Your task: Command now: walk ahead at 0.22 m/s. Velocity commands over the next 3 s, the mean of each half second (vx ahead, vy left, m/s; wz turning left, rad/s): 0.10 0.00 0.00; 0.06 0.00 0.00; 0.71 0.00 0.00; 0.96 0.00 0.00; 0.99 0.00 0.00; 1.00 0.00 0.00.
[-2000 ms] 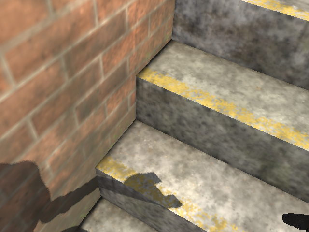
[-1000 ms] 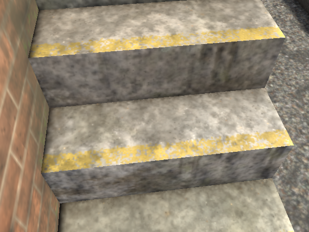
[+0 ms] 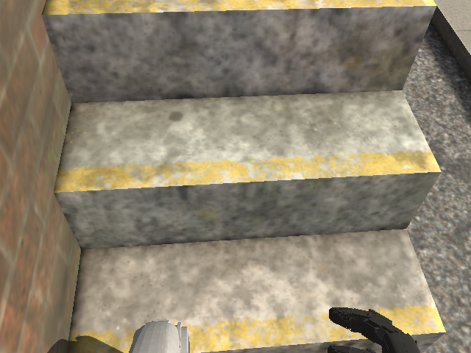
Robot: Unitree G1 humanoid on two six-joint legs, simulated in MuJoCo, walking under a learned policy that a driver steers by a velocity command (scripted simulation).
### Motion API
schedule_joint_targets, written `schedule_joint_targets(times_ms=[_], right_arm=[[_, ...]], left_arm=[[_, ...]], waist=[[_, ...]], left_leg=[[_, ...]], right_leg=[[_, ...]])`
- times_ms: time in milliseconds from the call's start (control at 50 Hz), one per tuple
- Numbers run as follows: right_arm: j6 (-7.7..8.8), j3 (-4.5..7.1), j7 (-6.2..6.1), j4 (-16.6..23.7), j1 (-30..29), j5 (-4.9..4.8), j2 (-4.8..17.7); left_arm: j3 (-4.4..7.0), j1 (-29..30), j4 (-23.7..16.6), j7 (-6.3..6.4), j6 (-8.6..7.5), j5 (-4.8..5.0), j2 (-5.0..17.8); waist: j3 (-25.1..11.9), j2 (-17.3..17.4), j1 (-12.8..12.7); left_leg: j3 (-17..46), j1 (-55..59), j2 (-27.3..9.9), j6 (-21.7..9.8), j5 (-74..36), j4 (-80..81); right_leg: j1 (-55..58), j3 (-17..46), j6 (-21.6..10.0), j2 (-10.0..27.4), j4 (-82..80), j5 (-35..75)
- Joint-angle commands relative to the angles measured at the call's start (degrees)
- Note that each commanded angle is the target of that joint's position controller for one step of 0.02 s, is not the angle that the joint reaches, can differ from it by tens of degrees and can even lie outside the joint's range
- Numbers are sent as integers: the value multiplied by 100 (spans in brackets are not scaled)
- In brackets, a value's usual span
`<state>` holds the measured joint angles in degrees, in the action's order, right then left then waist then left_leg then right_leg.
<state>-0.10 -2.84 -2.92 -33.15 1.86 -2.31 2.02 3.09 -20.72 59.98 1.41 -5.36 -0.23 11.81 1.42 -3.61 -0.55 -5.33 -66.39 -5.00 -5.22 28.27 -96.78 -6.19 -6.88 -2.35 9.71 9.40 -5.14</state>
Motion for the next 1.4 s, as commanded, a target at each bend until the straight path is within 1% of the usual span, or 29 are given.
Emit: schedule_joint_targets(times_ms=[20,40,60,80,120,160,380,500,580,620,660,700,720,760,820,860,920,960,1020,1060,1080,1100,1120,1140,1180,1200,1260,1360,1400], right_arm=[[18,139,-42,-393,1162,-206,353],[53,273,-131,-718,1782,-40,794],[-21,496,-330,-867,2486,165,1811],[-120,456,-533,-773,1776,242,1731],[-97,533,-515,-808,617,98,1910],[31,354,-300,-1032,396,91,1020],[178,266,-95,-693,445,-102,1098],[29,139,-302,-253,-152,302,1012],[-368,408,-572,-344,721,314,1337],[-449,504,-717,-413,1270,356,1283],[-545,483,-639,-615,1661,228,788],[-327,456,-437,-685,1768,-145,307],[-113,389,-378,-629,1506,-263,241],[35,257,-265,-482,624,-47,260],[-314,172,-274,-648,943,-20,555],[-508,242,-288,-1109,1774,-2,742],[-736,337,-427,-1459,2269,65,666],[-831,441,-546,-1558,2459,62,784],[-624,433,-478,-1157,932,207,758],[-403,508,-639,-583,-180,388,990],[-425,522,-525,-347,-549,256,909],[-326,472,-484,-423,-172,163,648],[-196,481,-394,-519,637,147,510],[82,473,-345,-424,1052,-10,522],[443,440,-301,-121,944,196,808],[446,432,-221,6,562,251,951],[304,364,-16,176,-842,381,872],[220,66,42,644,-1500,451,444],[240,-36,168,437,-1008,401,882]], left_arm=[[317,103,-392,13,29,109,1192],[313,-107,-313,-139,2,110,941],[284,149,-780,-424,88,366,483],[287,-17,-484,-542,325,380,171],[253,354,-634,-467,573,14,16],[152,6,-515,-321,708,-206,-125],[153,-98,-423,-304,1057,-151,18],[37,-418,-819,-116,1134,-235,127],[-189,85,-853,-101,934,-227,-195],[-186,273,-751,-133,762,-2,-135],[-134,-732,-339,-185,590,131,184],[-7,-1377,-67,-265,445,44,994],[-3,-1533,-91,-255,415,37,912],[-120,-1001,-357,-76,508,-34,666],[36,-579,-545,92,533,8,1107],[19,-430,-660,48,644,67,1224],[-89,219,-995,20,792,-42,1079],[-159,981,-1430,-12,770,97,924],[-458,1002,-1866,-99,695,200,54],[-453,33,-1835,-117,659,234,187],[-507,-619,-1563,-34,710,-5,16],[-538,-715,-1419,-69,649,-34,-45],[-531,-170,-1426,-156,577,-198,61],[-310,57,-1549,-232,484,-302,786],[93,211,-1671,-159,292,-439,1466],[318,335,-1711,-109,124,-419,1943],[71,45,-1132,-133,-255,-303,871],[63,-406,-286,-151,-435,-310,698],[-17,694,-521,-215,-380,49,547]], waist=[[-1900,-1067,441],[-2113,-825,637],[-2319,1624,811],[-2490,1382,501],[-1347,1105,-99],[-597,680,-427],[-338,1159,-526],[-35,2079,-600],[221,1523,21],[179,934,433],[-208,17,306],[-355,-2178,179],[-512,-2075,90],[-454,-1365,232],[-766,-1311,466],[-746,-540,688],[29,-651,778],[88,-606,959],[-34,926,382],[327,524,-384],[550,-544,-731],[564,-1552,-697],[172,-1802,56],[-577,-1588,364],[-1638,-122,352],[-1801,-131,181],[-479,126,-240],[-233,132,-19],[-345,576,630]], left_leg=[[-256,4179,1091,203,415,3092],[1162,4588,956,89,127,3908],[4380,5321,-687,-362,984,6465],[6130,4813,-1108,-574,2146,7854],[5289,3524,-1173,-421,2093,7663],[3416,2787,-1083,-221,880,6304],[2139,2970,-844,-128,1530,6077],[1370,2712,-438,-380,2147,5339],[1769,3670,-425,-521,535,4668],[1570,4353,-196,-466,-2106,3683],[918,4074,301,-371,-1982,1849],[-350,975,986,68,1524,-935],[-678,494,964,65,1921,-1343],[-664,1113,734,115,1513,-417],[-560,3192,1031,-151,2060,2103],[26,3442,1032,-324,1316,2525],[-475,3589,1472,-152,821,2231],[-219,3760,1520,-281,199,2306],[1072,2333,963,-937,-939,3564],[1969,685,607,-867,-238,3840],[1150,227,968,-613,102,1391],[557,475,1630,-467,307,-895],[756,-128,1974,-325,397,-3098],[835,-931,2042,-22,579,-4440],[1445,-1614,1340,-11,-134,-5001],[1350,-1963,906,91,-629,-4895],[1058,-2189,1063,-9,-939,-4736],[962,-1849,724,-360,-224,-3865],[-425,2120,808,-513,-81,41]], right_leg=[[-30,-44,-917,282,153,4182],[19,104,-636,159,1625,5384],[-1579,400,45,-662,3737,2067],[-1531,1923,228,-732,5547,557],[-2413,2392,513,-1240,8364,550],[-2556,2314,560,-1447,8644,482],[-2419,2030,319,-1720,7558,634],[-1870,854,-45,-1058,4550,-202],[-1540,130,-386,-625,407,276],[-1471,72,-383,-726,-1147,2066],[-448,455,-203,-314,-1489,3219],[1997,857,-309,757,1232,10887],[2407,518,-360,758,1570,12061],[1599,202,-163,371,1565,11362],[878,648,-526,710,1366,10257],[330,176,-244,302,1475,8905],[-514,128,36,174,888,6865],[-1089,-100,18,-70,1172,5012],[-706,147,-122,-659,2823,1218],[161,1195,-414,-103,1495,258],[303,1035,-512,10,500,-450],[116,467,-708,75,-238,1201],[567,437,-376,9,1019,3224],[1607,741,-200,493,2594,7086],[2543,1245,-291,1232,2175,4882],[2609,1678,-535,1649,1464,1906],[1674,1640,-155,946,991,2553],[1422,1323,-298,961,121,2988],[-838,-306,-85,248,-619,6407]])
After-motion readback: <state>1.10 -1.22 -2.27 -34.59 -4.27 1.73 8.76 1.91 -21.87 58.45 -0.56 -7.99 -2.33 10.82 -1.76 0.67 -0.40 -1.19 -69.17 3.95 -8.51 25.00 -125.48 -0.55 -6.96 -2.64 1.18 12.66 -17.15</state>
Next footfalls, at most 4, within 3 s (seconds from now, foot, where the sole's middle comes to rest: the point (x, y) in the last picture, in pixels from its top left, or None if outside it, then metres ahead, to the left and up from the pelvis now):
0.02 left None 0.19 0.13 -0.59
0.66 right None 0.02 -0.16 -0.79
0.80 left None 0.15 0.04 -0.59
1.52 left None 0.24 0.05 -0.59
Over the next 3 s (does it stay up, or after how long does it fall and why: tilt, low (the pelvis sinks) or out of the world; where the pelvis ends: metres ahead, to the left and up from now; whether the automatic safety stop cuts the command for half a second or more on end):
stays up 0.56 0.04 0.43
